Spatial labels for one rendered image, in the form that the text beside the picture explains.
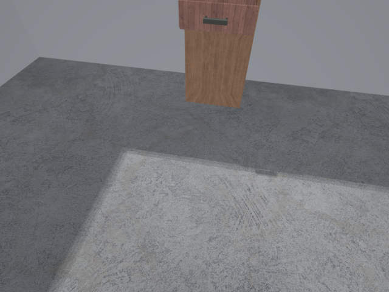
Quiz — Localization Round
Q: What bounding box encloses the drawer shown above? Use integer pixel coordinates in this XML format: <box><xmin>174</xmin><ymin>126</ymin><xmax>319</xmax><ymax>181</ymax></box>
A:
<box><xmin>178</xmin><ymin>0</ymin><xmax>258</xmax><ymax>36</ymax></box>

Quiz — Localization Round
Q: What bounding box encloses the handle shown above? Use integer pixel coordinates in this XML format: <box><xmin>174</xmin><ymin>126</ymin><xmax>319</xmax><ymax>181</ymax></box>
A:
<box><xmin>203</xmin><ymin>16</ymin><xmax>228</xmax><ymax>26</ymax></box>

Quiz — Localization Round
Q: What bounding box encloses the cabinet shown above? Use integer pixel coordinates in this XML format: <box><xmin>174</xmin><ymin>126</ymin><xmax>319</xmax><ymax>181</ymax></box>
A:
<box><xmin>185</xmin><ymin>0</ymin><xmax>261</xmax><ymax>108</ymax></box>

